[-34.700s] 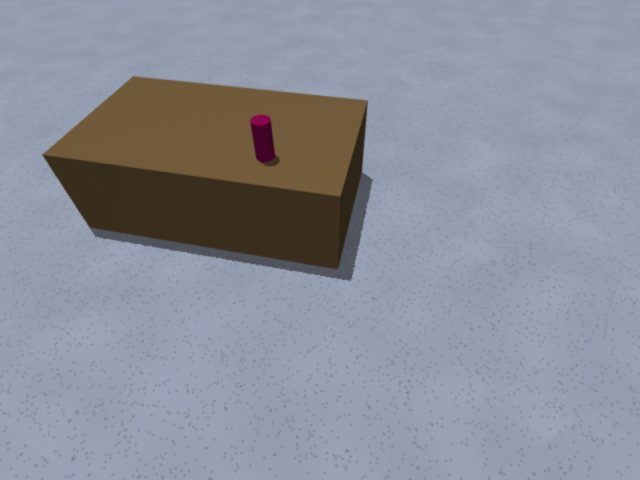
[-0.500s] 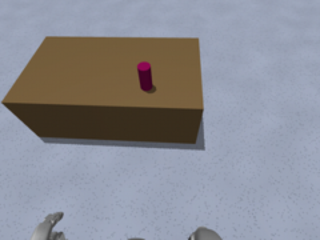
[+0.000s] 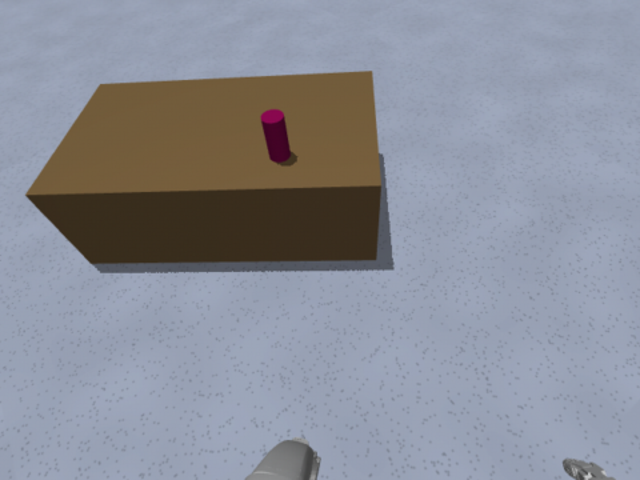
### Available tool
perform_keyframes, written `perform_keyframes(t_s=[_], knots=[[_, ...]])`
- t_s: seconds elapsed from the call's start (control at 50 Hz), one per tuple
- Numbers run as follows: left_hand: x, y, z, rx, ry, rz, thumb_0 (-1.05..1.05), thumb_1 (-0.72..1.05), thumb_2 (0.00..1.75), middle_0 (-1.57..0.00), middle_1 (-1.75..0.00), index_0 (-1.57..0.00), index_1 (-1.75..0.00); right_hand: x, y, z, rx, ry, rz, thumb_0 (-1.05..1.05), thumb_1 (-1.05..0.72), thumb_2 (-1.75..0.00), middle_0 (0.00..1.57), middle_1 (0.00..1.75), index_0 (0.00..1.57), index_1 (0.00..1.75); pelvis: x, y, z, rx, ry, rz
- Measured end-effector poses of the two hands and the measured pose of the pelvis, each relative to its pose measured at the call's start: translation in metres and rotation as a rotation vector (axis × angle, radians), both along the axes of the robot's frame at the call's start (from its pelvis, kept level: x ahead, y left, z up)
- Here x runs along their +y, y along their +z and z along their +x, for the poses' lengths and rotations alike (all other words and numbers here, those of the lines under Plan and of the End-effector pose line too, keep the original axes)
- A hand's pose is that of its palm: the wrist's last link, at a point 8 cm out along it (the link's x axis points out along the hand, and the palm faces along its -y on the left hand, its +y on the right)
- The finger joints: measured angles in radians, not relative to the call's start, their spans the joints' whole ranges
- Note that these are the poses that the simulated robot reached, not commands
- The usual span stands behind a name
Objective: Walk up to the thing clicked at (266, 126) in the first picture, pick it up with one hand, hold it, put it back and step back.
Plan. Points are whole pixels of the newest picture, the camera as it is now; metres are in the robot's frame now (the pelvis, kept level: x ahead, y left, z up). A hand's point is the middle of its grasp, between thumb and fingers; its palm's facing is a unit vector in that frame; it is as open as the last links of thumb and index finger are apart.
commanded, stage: step back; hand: left
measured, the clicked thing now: (276, 136) +1.08 +0.24 -0.30
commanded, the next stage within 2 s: stand in 1.10 s
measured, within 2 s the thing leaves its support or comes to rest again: neither
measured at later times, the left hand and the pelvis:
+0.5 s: hand out of the picture -0.06 +0.28 -0.15, palm faces +0.10 -0.92 -0.39, open 7.4 cm; pelvis -0.08 +0.00 +0.00, yaw +4 degrees
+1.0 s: hand out of the picture +0.03 +0.31 -0.15, palm faces +0.08 -0.93 -0.37, open 7.4 cm; pelvis -0.03 +0.04 +0.00, yaw +4 degrees
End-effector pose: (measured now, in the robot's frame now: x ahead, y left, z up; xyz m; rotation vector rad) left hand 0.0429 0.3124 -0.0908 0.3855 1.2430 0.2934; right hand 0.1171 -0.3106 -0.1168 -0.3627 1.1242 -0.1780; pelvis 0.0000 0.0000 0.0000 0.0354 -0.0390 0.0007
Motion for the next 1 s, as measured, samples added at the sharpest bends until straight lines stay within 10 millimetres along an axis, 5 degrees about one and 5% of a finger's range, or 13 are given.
perform_keyframes(t_s=[0.16,0.38,0.58,0.7,0.84,1.0], knots=[[0.012,0.01,-0.044,-0.107,0.041,0.044,0.01,0.9,0.9,-0.2,-0.3,-0.21,-0.3,0.002,-0.015,-0.073,0.136,0.058,0.003,0.0,-0.9,-0.9,0.2,0.3,0.2,0.3,-0.001,-0.003,-0.046,-0.005,0.081,-0.009],[0.027,-0.007,-0.104,-0.051,0.099,-0.033,0.01,0.9,0.9,-0.2,-0.3,-0.2,-0.3,0.024,0.004,-0.12,0.098,0.053,0.01,0.0,-0.9,-0.9,0.21,0.3,0.21,0.3,0.011,0.003,-0.077,-0.018,0.105,-0.016],[-0.002,-0.015,-0.112,-0.044,0.09,-0.062,0.01,0.9,0.9,-0.2,-0.3,-0.2,-0.3,0.011,-0.001,-0.096,0.054,0.044,0.017,0.0,-0.9,-0.9,0.2,0.3,0.21,0.3,0.001,-0.001,-0.073,-0.026,0.077,-0.045],[0.005,-0.013,-0.106,-0.047,0.1,-0.07,0.01,0.9,0.9,-0.2,-0.3,-0.21,-0.3,0.018,0.002,-0.084,0.073,0.073,0.003,0.0,-0.9,-0.9,0.2,0.3,0.2,0.3,0.013,0.002,-0.066,-0.007,0.093,-0.042],[0.03,-0.022,-0.074,-0.03,0.082,-0.079,0.01,0.9,0.9,-0.2,-0.3,-0.2,-0.3,0.041,0.003,-0.078,0.086,0.044,-0.002,0.0,-0.9,-0.9,0.2,0.3,0.2,0.3,0.031,0.0,-0.049,0.001,0.076,-0.034],[0.037,-0.017,-0.025,-0.069,0.046,-0.072,0.01,0.9,0.9,-0.2,-0.3,-0.2,-0.3,0.064,0.005,-0.045,0.05,0.027,0.041,0.0,-0.9,-0.9,0.2,0.3,0.21,0.3,0.035,0.005,-0.029,0.003,0.062,-0.045]])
